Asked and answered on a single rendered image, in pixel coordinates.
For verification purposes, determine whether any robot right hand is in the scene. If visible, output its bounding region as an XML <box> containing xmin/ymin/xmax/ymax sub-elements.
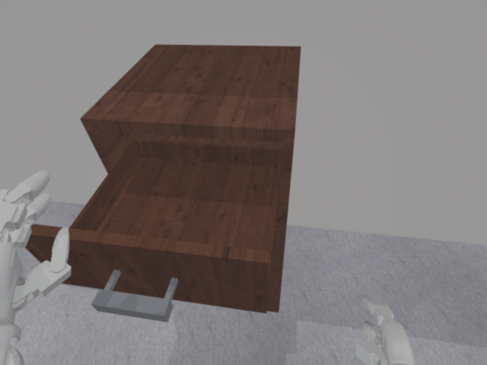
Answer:
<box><xmin>355</xmin><ymin>295</ymin><xmax>415</xmax><ymax>365</ymax></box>

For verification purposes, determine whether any drawer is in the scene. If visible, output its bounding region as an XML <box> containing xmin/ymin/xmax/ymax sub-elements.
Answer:
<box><xmin>25</xmin><ymin>139</ymin><xmax>283</xmax><ymax>313</ymax></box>

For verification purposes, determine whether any robot left forearm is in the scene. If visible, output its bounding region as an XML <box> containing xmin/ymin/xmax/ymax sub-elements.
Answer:
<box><xmin>0</xmin><ymin>322</ymin><xmax>24</xmax><ymax>365</ymax></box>

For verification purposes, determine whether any handle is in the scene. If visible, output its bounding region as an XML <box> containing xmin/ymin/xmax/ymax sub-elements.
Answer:
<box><xmin>91</xmin><ymin>270</ymin><xmax>178</xmax><ymax>322</ymax></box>

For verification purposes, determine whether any robot left hand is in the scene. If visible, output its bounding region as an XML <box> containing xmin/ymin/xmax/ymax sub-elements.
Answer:
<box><xmin>0</xmin><ymin>170</ymin><xmax>72</xmax><ymax>323</ymax></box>

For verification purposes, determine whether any cabinet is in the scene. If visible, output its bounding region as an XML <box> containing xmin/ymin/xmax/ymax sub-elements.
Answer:
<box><xmin>80</xmin><ymin>45</ymin><xmax>301</xmax><ymax>313</ymax></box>

